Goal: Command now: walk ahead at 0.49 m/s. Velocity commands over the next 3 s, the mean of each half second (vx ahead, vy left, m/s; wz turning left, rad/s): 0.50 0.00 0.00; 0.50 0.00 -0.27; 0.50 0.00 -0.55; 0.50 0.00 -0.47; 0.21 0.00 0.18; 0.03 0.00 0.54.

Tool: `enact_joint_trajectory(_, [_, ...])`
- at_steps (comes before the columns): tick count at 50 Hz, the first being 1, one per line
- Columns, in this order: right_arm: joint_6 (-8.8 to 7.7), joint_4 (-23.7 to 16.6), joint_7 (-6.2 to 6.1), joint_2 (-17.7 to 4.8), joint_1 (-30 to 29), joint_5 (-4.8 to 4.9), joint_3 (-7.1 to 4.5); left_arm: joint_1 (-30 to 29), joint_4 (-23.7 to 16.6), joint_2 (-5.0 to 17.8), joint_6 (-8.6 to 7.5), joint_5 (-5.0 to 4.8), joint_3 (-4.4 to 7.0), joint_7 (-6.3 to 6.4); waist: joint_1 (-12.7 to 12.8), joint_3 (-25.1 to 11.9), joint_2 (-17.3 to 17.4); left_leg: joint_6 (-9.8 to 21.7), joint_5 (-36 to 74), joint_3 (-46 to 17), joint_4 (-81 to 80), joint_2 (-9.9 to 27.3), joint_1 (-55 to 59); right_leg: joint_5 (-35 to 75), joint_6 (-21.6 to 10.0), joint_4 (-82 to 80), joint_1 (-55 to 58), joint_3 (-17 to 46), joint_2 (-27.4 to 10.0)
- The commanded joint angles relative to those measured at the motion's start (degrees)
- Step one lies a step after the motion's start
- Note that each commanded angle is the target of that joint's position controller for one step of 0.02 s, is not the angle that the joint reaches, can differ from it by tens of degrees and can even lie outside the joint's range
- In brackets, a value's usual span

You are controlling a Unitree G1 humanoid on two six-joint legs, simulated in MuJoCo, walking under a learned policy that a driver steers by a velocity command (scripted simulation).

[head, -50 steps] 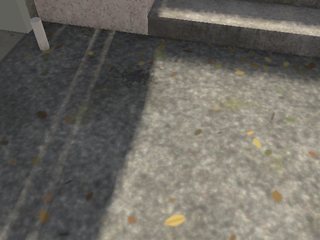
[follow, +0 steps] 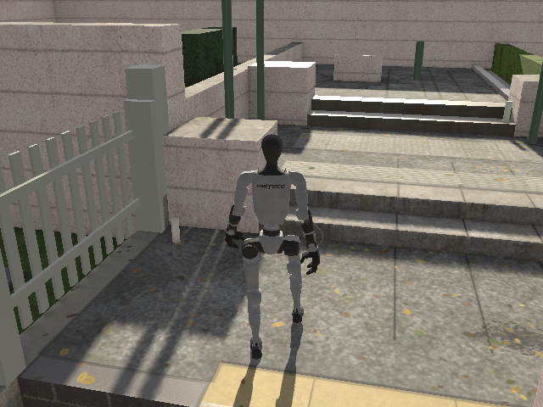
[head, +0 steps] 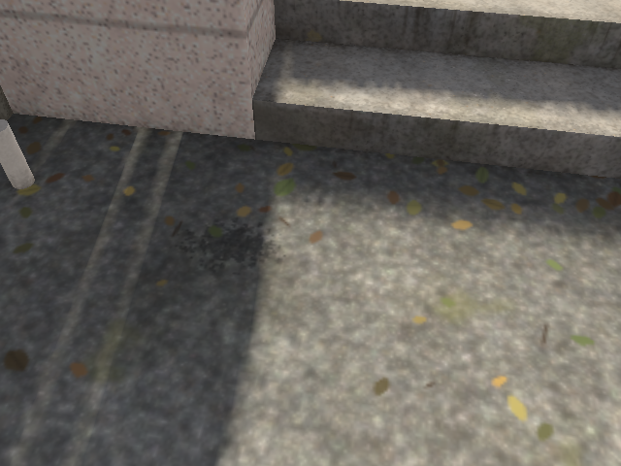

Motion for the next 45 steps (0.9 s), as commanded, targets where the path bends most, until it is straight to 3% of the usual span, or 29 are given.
enact_joint_trajectory(1, [-0.50, -2.85, -0.77, -10.20, 0.50, 0.75, -1.74, -6.74, -4.27, 1.69, -0.70, -0.38, -0.43, -0.93, 0.44, 6.87, 4.58, 8.34, 11.89, -7.37, -5.84, 15.96, -4.51, 3.65, 0.16, -8.74, 2.73, -1.24, 1.73])
enact_joint_trajectory(5, [0.93, -1.82, -1.13, -10.48, 2.36, 0.87, -2.31, -10.22, -6.22, 2.95, -1.30, -0.36, -0.30, -2.40, 0.67, 7.28, 5.13, 7.11, 17.08, -7.78, -0.38, 19.25, 4.35, -3.59, -2.18, -13.70, 2.72, -1.39, 3.07])
enact_joint_trajectory(7, [1.56, -2.39, -1.07, -11.23, 0.40, 0.69, -2.56, -4.16, -5.04, 5.60, -1.64, -0.37, 0.97, -2.63, 4.67, 2.68, 6.94, 5.62, 34.08, -6.35, 7.97, 18.34, 5.22, -7.77, -4.16, -15.06, 13.84, -3.95, 6.47])
enact_joint_trajectory(8, [1.89, -2.73, -0.96, -10.26, -0.60, 0.39, -2.13, 5.67, -1.98, 8.19, -1.65, -0.34, 2.46, -2.37, 9.40, -2.63, 6.76, 4.17, 40.96, -4.12, 19.34, 15.20, 2.68, -7.49, -5.81, -15.95, 26.32, -5.33, 8.62])
enact_joint_trajectory(9, [1.77, -4.26, -0.78, -8.40, -0.68, -0.43, -1.14, 17.29, 0.60, 13.09, -1.50, 0.28, 3.90, -1.84, 13.10, -11.63, 1.57, 2.00, 28.15, -1.59, 38.08, 11.82, -10.15, -6.40, -9.62, -14.70, 46.00, 5.92, -1.16])
enact_joint_trajectory(10, [0.40, -4.50, 0.14, 0.62, 7.09, -0.34, 1.46, 22.04, 2.26, 17.50, -1.29, 0.73, 4.81, -2.09, 8.96, -20.57, -14.47, -1.90, -11.60, -3.34, 59.62, 0.40, -33.57, -17.33, -19.45, -22.01, 66.59, 35.24, -15.17])
enact_joint_trajectory(11, [-1.36, -3.75, 0.44, -5.11, 3.97, 1.33, 0.15, 21.32, 1.99, 11.62, -1.30, 0.65, 3.25, -2.01, 10.57, -21.47, -9.98, -0.68, -17.88, -12.43, 67.66, 1.98, -39.88, -20.81, -18.13, -27.40, 66.38, 42.11, -14.61])
enact_joint_trajectory(12, [-2.29, -6.18, 0.49, -8.91, -2.63, 2.56, -0.84, 15.19, 1.08, 9.01, -1.36, 0.40, 2.43, -1.75, 9.53, -12.43, -7.72, 0.25, -13.46, -11.23, 68.69, 5.19, -43.66, -16.39, -14.87, -27.72, 58.59, 32.20, -12.79])
enact_joint_trajectory(13, [-2.56, -7.32, -0.01, -9.54, -6.69, 2.32, -1.00, 9.30, -0.23, 7.33, -1.33, 0.57, 1.73, -1.70, 7.64, -8.11, -2.10, 0.37, -7.96, -9.58, 66.22, 8.52, -41.16, -9.05, -13.33, -28.94, 49.05, 24.10, -10.91])
enact_joint_trajectory(14, [-2.19, -7.62, -0.49, -9.17, -8.60, 1.29, -1.50, 6.09, -0.52, 5.59, -1.44, 1.00, 1.27, -1.97, 5.80, -4.64, 0.30, 0.26, -5.08, -8.85, 62.54, 10.42, -38.33, -4.04, -12.36, -30.67, 41.13, 18.60, -8.66])
enact_joint_trajectory(16, [-0.49, -7.10, -0.66, -6.43, -5.81, 1.02, -1.67, 5.75, 0.78, 3.15, -1.71, 1.51, 0.60, -2.35, 2.72, -2.97, -1.33, 0.50, -2.28, -9.07, 58.02, 12.42, -32.57, -2.82, -11.58, -34.06, 34.52, 12.82, -5.68])
enact_joint_trajectory(17, [0.08, -6.87, -0.72, -5.38, -5.16, 1.01, -1.64, 6.78, 1.52, 3.68, -1.84, 1.33, 0.73, -2.29, 2.26, -2.02, -1.31, 0.32, -1.83, -8.51, 56.40, 12.56, -32.13, -1.74, -12.06, -35.31, 33.03, 11.05, -5.15])
enact_joint_trajectory(19, [0.82, -7.91, -0.84, -5.37, -7.99, 0.74, -1.80, 8.20, 2.48, 5.71, -1.97, 1.27, 1.13, -1.77, 1.88, 0.35, -0.54, -0.43, 1.02, -8.10, 52.02, 13.19, -34.98, -0.09, -12.57, -37.24, 31.72, 8.84, -5.22])
enact_joint_trajectory(22, [0.96, -10.09, -0.80, -5.76, -15.12, 0.15, -2.00, 10.84, 3.34, 6.98, -1.47, 1.12, 1.38, -0.77, 3.40, 2.45, 0.02, -1.68, 9.15, -7.76, 42.15, 13.40, -40.63, -0.22, -11.96, -38.63, 34.07, 6.92, -4.99])
enact_joint_trajectory(26, [0.51, -11.93, -0.10, -4.86, -22.96, 0.38, -1.59, 14.11, 4.45, 7.72, -0.93, 0.49, 1.40, -0.17, 5.76, 4.05, -0.83, -1.84, 18.17, -5.75, 28.85, 11.26, -39.23, -1.45, -9.99, -39.25, 36.10, 3.24, -3.37])
enact_joint_trajectory(30, [0.13, -13.89, 0.95, -5.02, -29.74, 0.84, -1.23, 18.17, 6.51, 7.81, -0.26, 0.05, 1.52, -0.07, 8.05, 6.25, -0.93, -1.47, 17.33, -4.81, 22.05, 9.69, -39.30, -2.44, -9.75, -37.39, 41.36, 3.14, -4.87])
enact_joint_trajectory(32, [-0.50, -15.09, 1.63, -5.46, -31.68, 0.98, -1.24, 18.84, 7.14, 8.09, 0.31, -0.19, 1.75, 0.20, 7.78, 7.03, -1.22, -0.79, 14.30, -5.42, 19.35, 9.13, -39.09, -1.59, -9.56, -34.99, 43.99, 4.68, -6.30])
enact_joint_trajectory(34, [-1.22, -15.04, 2.04, -6.95, -29.73, 1.02, -1.70, 17.63, 6.97, 9.16, 0.78, -0.40, 2.22, 0.49, 5.83, 5.81, -2.16, 0.01, 10.75, -5.35, 17.04, 7.99, -34.17, 1.43, -8.74, -31.88, 44.93, 6.20, -7.18])
enact_joint_trajectory(35, [-1.55, -14.30, 2.00, -8.17, -26.56, 1.01, -2.27, 16.31, 6.61, 9.77, 1.00, -0.43, 2.42, 0.54, 3.80, 3.99, -2.96, 0.53, 9.33, -4.32, 16.26, 6.61, -28.50, 6.86, -8.13, -28.82, 44.29, 6.37, -6.84])
enact_joint_trajectory(36, [-1.75, -12.24, 1.71, -10.06, -19.73, 0.87, -3.40, 14.87, 6.13, 9.33, 1.20, -0.36, 2.23, 0.53, 0.15, 0.09, -2.82, 1.53, 9.00, -2.89, 15.15, 4.87, -18.66, 14.52, -6.88, -21.64, 42.54, 4.95, -4.40])
enact_joint_trajectory(37, [-1.92, -9.34, 1.18, -13.55, -8.48, 0.32, -4.86, 13.68, 5.05, 7.27, 1.18, 0.18, 1.43, 0.42, -4.37, -7.61, -1.14, 3.92, 10.32, -6.31, 17.60, 8.63, -1.59, 11.71, -4.81, -8.06, 34.32, 2.61, -0.79])
enact_joint_trajectory(38, [-1.60, -7.99, 0.62, -19.46, 0.38, -0.96, -6.30, 18.39, 3.67, 1.39, 0.53, 0.75, -0.15, 0.17, -4.12, -17.66, 10.93, 10.36, 6.64, -26.63, 16.62, 23.81, 22.00, -10.63, -0.65, 14.62, 13.31, -1.78, 7.38])
enact_joint_trajectory(39, [-1.32, -7.50, 0.87, -16.84, 1.37, -0.83, -5.37, 20.68, 4.33, 0.44, -0.58, -0.72, -0.62, -0.07, -3.52, -23.72, 19.18, 14.50, -0.38, -45.28, 7.62, 29.66, 26.29, -36.47, -0.08, 26.94, 3.33, 5.06, 10.73])
enact_joint_trajectory(40, [-1.38, -8.41, 0.81, -12.45, -3.29, -0.44, -4.09, 16.70, 3.80, 6.33, -1.02, -2.25, 1.01, 0.02, -3.03, -15.38, 13.65, 11.55, -4.21, -38.64, 6.30, 27.74, 19.10, -33.82, -0.80, 32.11, -1.48, 7.74, 7.12])
enact_joint_trajectory(41, [-1.37, -9.55, 0.71, -9.76, -8.28, -0.18, -3.25, 12.70, 2.55, 7.21, -0.94, -2.28, 1.29, 0.27, -1.66, -9.02, 10.27, 8.97, -3.40, -29.92, 5.14, 26.05, 10.42, -28.45, -1.45, 31.66, -2.15, 5.74, 3.92])
enact_joint_trajectory(42, [-1.45, -9.79, 0.90, -7.85, -12.51, -0.31, -2.62, 10.76, 2.21, 6.57, -0.48, -1.68, 1.56, 0.64, 0.25, -4.58, 6.85, 7.54, -0.43, -23.70, 2.54, 23.68, 1.61, -23.84, -1.44, 28.71, 0.70, 5.01, 1.75])
enact_joint_trajectory(43, [-1.65, -9.66, 0.99, -6.37, -14.77, -0.68, -2.21, 11.10, 2.34, 5.79, 0.36, -1.16, 2.10, 0.86, 2.18, -1.99, 7.75, 6.36, 1.77, -18.30, 0.28, 21.42, -4.03, -20.84, -1.62, 25.67, 3.73, 5.30, 0.01])
enact_joint_trajectory(45, [-1.80, -8.65, 0.92, -6.19, -15.20, -1.13, -2.38, 13.08, 2.46, 2.84, 2.02, -1.17, 2.03, 0.65, 4.03, -0.04, 8.57, 6.19, 5.62, -11.85, -2.57, 19.81, -9.44, -18.01, -1.80, 23.91, 7.60, 4.84, -0.89])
